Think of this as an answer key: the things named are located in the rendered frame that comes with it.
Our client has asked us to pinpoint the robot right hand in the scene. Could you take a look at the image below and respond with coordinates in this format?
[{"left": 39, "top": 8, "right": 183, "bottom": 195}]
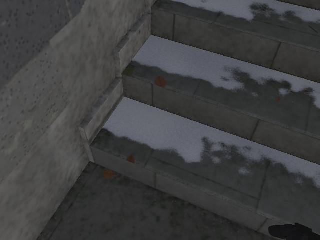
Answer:
[{"left": 268, "top": 223, "right": 320, "bottom": 240}]

